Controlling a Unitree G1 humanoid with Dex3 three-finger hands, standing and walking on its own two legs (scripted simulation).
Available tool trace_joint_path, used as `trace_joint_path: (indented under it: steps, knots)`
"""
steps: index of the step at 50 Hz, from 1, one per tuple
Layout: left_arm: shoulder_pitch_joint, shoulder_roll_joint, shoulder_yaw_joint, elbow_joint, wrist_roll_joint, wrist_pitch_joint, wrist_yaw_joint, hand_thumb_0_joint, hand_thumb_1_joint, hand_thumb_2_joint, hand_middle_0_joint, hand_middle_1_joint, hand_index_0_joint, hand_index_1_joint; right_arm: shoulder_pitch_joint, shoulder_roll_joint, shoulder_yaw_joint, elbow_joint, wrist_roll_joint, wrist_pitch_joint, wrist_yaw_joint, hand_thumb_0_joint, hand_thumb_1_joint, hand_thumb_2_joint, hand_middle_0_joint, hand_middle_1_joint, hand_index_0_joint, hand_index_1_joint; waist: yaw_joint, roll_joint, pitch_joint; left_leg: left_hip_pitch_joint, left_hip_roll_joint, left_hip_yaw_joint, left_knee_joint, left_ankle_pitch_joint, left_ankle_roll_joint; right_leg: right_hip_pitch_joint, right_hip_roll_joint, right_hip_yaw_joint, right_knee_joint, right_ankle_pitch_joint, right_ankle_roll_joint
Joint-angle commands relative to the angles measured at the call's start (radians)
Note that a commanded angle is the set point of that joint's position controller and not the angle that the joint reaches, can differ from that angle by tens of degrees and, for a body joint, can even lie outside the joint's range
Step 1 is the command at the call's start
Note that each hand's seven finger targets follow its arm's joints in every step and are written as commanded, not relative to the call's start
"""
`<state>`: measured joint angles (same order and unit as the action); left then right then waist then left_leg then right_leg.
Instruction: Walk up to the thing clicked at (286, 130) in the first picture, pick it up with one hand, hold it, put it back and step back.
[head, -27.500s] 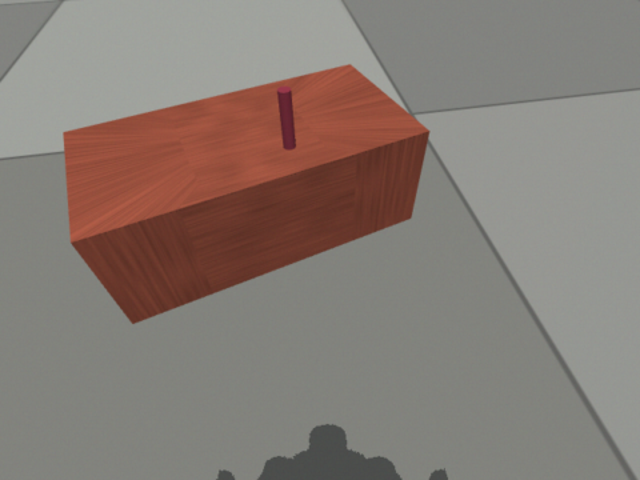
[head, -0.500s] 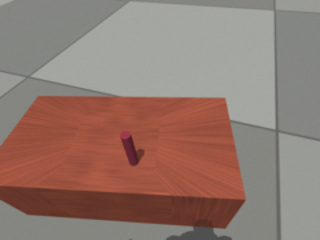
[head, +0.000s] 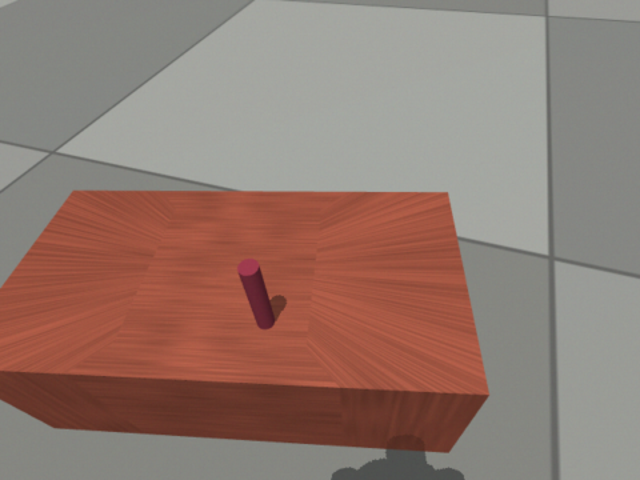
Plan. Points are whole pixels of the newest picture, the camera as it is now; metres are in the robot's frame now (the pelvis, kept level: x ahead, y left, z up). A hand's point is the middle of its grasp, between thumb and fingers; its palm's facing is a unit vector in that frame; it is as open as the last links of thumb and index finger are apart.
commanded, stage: stand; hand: left
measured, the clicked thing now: (257, 296) +0.52 +0.19 -0.23
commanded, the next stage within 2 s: step back in 0.80 s
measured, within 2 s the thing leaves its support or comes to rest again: neither
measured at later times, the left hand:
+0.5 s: hand out of the picture +0.09 +0.26 -0.15, palm faces -0.01 -0.94 -0.35, open 7.4 cm
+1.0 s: hand out of the picture +0.08 +0.28 -0.16, palm faces -0.03 -0.92 -0.38, open 7.4 cm
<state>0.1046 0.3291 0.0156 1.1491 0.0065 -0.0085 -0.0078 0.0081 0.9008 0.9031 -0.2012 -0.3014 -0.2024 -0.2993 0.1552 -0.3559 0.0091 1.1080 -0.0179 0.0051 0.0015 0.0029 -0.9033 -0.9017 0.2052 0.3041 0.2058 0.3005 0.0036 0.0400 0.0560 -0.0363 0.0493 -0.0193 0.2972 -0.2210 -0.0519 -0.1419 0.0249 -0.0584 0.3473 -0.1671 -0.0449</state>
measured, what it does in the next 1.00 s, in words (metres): lifts its left foot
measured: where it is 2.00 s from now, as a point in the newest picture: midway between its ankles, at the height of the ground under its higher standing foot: outside the picture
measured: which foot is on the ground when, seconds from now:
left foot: down 0.00-0.88, up 0.90-1.00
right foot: down 0.00-1.00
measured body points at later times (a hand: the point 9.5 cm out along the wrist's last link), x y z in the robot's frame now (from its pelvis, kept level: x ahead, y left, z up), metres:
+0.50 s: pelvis +0.01 +0.00 +0.00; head +0.02 -0.01 +0.45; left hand +0.09 +0.30 -0.12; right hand +0.07 -0.29 -0.14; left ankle -0.04 +0.16 -0.75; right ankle +0.02 -0.09 -0.75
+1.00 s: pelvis -0.03 +0.02 -0.01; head +0.04 +0.01 +0.44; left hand +0.08 +0.33 -0.13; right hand +0.06 -0.29 -0.14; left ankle -0.07 +0.15 -0.70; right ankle +0.02 -0.09 -0.75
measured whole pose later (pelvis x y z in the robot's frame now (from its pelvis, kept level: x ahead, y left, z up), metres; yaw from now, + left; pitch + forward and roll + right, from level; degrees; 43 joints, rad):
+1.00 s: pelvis -0.03 +0.02 -0.01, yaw -2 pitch -1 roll +1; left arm 0.05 0.36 0.06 1.01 0.02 0.02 0.01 0.01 0.90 0.90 -0.20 -0.30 -0.20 -0.30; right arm 0.08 -0.39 -0.03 1.00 0.00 0.05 0.01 0.00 -0.90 -0.90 0.21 0.30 0.21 0.30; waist 0.02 0.00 0.18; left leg -0.31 -0.04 -0.04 0.85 -0.50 0.03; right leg -0.27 -0.01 -0.01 0.46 -0.17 -0.04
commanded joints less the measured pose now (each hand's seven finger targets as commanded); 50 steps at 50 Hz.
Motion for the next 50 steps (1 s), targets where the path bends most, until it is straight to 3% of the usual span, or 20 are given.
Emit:
trace_joint_path:
  steps: [1, 5, 19, 27, 30, 38, 39, 40, 41, 43, 44, 45, 46, 47, 49, 50]
  knots:
    - [-0.046, 0.235, 0.044, -0.063, 0.000, -0.025, 0.020, 0.000, 0.900, 0.900, -0.200, -0.300, -0.200, -0.301, -0.025, -0.189, -0.041, -0.055, -0.002, -0.025, -0.017, 0.000, -0.900, -0.900, 0.200, 0.300, 0.200, 0.300, -0.004, -0.058, -0.064, -0.066, 0.074, -0.055, -0.044, 0.076, 0.057, 0.061, -0.153, 0.152, -0.074, 0.111, 0.017]
    - [-0.045, 0.235, 0.043, -0.064, -0.002, -0.023, 0.020, 0.000, 0.900, 0.900, -0.200, -0.300, -0.200, -0.301, -0.021, -0.192, -0.043, -0.051, 0.000, -0.023, -0.015, 0.000, -0.900, -0.900, 0.200, 0.300, 0.200, 0.300, -0.003, -0.052, -0.054, -0.074, 0.071, -0.054, -0.042, 0.065, 0.055, 0.055, -0.150, 0.155, -0.083, 0.083, 0.018]
    - [-0.046, 0.229, 0.040, -0.066, -0.002, -0.025, 0.021, 0.000, 0.900, 0.900, -0.200, -0.300, -0.200, -0.300, -0.029, -0.203, -0.040, -0.055, 0.002, -0.031, -0.022, 0.000, -0.900, -0.900, 0.200, 0.300, 0.200, 0.300, -0.005, -0.027, -0.098, -0.039, 0.093, -0.049, -0.041, 0.200, 0.056, 0.102, -0.157, 0.138, -0.029, 0.295, 0.011]
    - [-0.053, 0.226, 0.039, -0.062, -0.003, -0.021, 0.019, 0.000, 0.900, 0.900, -0.200, -0.300, -0.200, -0.300, -0.029, -0.194, -0.036, -0.051, 0.000, -0.030, -0.020, 0.000, -0.900, -0.900, 0.200, 0.300, 0.200, 0.300, -0.002, -0.030, -0.063, -0.059, 0.092, -0.055, -0.061, 0.140, 0.054, 0.084, -0.151, 0.141, -0.047, 0.208, 0.014]
    - [-0.054, 0.225, 0.040, -0.065, -0.002, -0.022, 0.019, 0.000, 0.900, 0.900, -0.200, -0.300, -0.200, -0.300, -0.034, -0.201, -0.039, -0.055, 0.000, -0.032, -0.020, 0.000, -0.900, -0.900, 0.200, 0.300, 0.200, 0.300, -0.001, -0.028, -0.077, -0.048, 0.095, -0.050, -0.058, 0.171, 0.056, 0.088, -0.153, 0.139, -0.038, 0.233, 0.011]
    - [-0.054, 0.232, 0.040, -0.060, -0.002, -0.025, 0.019, 0.000, 0.900, 0.900, -0.200, -0.300, -0.200, -0.300, -0.039, -0.190, -0.039, -0.055, 0.002, -0.028, -0.017, 0.000, -0.900, -0.900, 0.200, 0.300, 0.200, 0.300, -0.002, -0.052, -0.071, -0.045, 0.085, -0.045, -0.055, 0.119, 0.056, 0.076, -0.153, 0.145, -0.057, 0.211, 0.016]
    - [-0.054, 0.230, 0.039, -0.062, 0.000, -0.026, 0.020, 0.000, 0.900, 0.900, -0.200, -0.300, -0.200, -0.300, -0.039, -0.198, -0.041, -0.057, 0.003, -0.029, -0.017, 0.000, -0.900, -0.900, 0.200, 0.300, 0.200, 0.300, -0.004, -0.042, -0.078, -0.044, 0.088, -0.047, -0.055, 0.130, 0.059, 0.085, -0.154, 0.146, -0.056, 0.220, 0.015]
    - [-0.044, 0.291, 0.088, -0.092, -0.013, -0.017, 0.024, 0.000, 0.900, 0.900, -0.200, -0.300, -0.200, -0.300, -0.084, -0.231, -0.061, -0.066, 0.002, -0.012, -0.014, 0.000, -0.900, -0.900, 0.200, 0.300, 0.200, 0.300, 0.018, -0.076, 0.023, -0.122, 0.060, -0.039, 0.075, 0.249, 0.085, 0.026, -0.154, 0.170, 0.009, 0.413, 0.012]
    - [-0.031, 0.301, 0.094, -0.105, -0.017, -0.014, 0.028, 0.000, 0.900, 0.900, -0.200, -0.300, -0.200, -0.300, -0.055, -0.211, -0.058, -0.079, 0.010, -0.006, -0.015, 0.000, -0.900, -0.900, 0.200, 0.300, 0.200, 0.300, 0.011, -0.095, -0.019, -0.125, 0.038, -0.010, 0.156, 0.259, 0.080, 0.045, -0.181, 0.186, 0.026, 0.502, -0.021]
    - [-0.023, 0.319, 0.105, -0.130, -0.015, -0.006, 0.034, 0.000, 0.900, 0.900, -0.200, -0.300, -0.200, -0.300, -0.030, -0.192, -0.061, -0.094, 0.019, 0.008, -0.016, 0.000, -0.900, -0.900, 0.200, 0.300, 0.200, 0.300, 0.011, -0.148, -0.061, -0.155, -0.045, 0.029, 0.308, 0.083, 0.070, 0.047, -0.271, 0.267, -0.008, 0.545, -0.115]
    - [-0.022, 0.313, 0.107, -0.148, -0.009, -0.005, 0.037, 0.000, 0.900, 0.900, -0.200, -0.300, -0.200, -0.300, -0.026, -0.184, -0.065, -0.103, 0.020, 0.018, -0.015, 0.000, -0.900, -0.900, 0.200, 0.300, 0.200, 0.300, 0.017, -0.181, -0.081, -0.206, -0.081, 0.019, 0.423, -0.194, 0.074, 0.063, -0.326, 0.318, -0.022, 0.559, -0.171]
    - [-0.044, 0.317, 0.107, -0.175, 0.005, -0.005, 0.039, 0.000, 0.900, 0.900, -0.200, -0.300, -0.200, -0.300, -0.019, -0.191, -0.076, -0.115, 0.014, 0.030, -0.013, 0.000, -0.900, -0.900, 0.200, 0.300, 0.200, 0.300, 0.016, -0.192, -0.089, -0.225, -0.094, -0.024, 0.578, -0.332, 0.085, 0.016, -0.376, 0.362, -0.029, 0.509, -0.217]
    - [-0.061, 0.309, 0.111, -0.201, 0.016, -0.003, 0.041, 0.000, 0.900, 0.900, -0.200, -0.300, -0.200, -0.300, 0.003, -0.196, -0.082, -0.124, 0.013, 0.036, -0.012, 0.000, -0.900, -0.900, 0.200, 0.300, 0.200, 0.300, 0.005, -0.173, -0.103, -0.238, -0.075, -0.062, 0.652, -0.354, 0.089, -0.010, -0.386, 0.346, -0.012, 0.473, -0.236]
    - [-0.084, 0.303, 0.110, -0.222, 0.017, 0.001, 0.040, 0.000, 0.900, 0.900, -0.200, -0.300, -0.200, -0.300, 0.022, -0.202, -0.086, -0.129, 0.018, 0.038, -0.009, 0.000, -0.900, -0.900, 0.200, 0.300, 0.200, 0.300, -0.006, -0.166, -0.114, -0.235, -0.067, -0.080, 0.673, -0.352, 0.093, -0.033, -0.363, 0.302, 0.021, 0.479, -0.230]
    - [-0.131, 0.283, 0.101, -0.258, 0.022, 0.009, 0.042, 0.000, 0.900, 0.900, -0.200, -0.300, -0.200, -0.300, 0.065, -0.210, -0.096, -0.139, 0.024, 0.038, -0.009, 0.000, -0.900, -0.900, 0.200, 0.300, 0.200, 0.300, -0.035, -0.183, -0.145, -0.224, -0.052, -0.082, 0.659, -0.302, 0.095, -0.065, -0.326, 0.261, 0.055, 0.438, -0.196]
    - [-0.117, 0.276, 0.099, -0.271, 0.026, 0.014, 0.041, 0.000, 0.900, 0.900, -0.200, -0.300, -0.200, -0.300, 0.057, -0.212, -0.097, -0.149, 0.025, 0.037, -0.009, 0.000, -0.900, -0.900, 0.200, 0.300, 0.200, 0.300, -0.018, -0.170, -0.151, -0.239, -0.060, -0.061, 0.619, -0.280, 0.086, -0.042, -0.303, 0.249, 0.079, 0.427, -0.185]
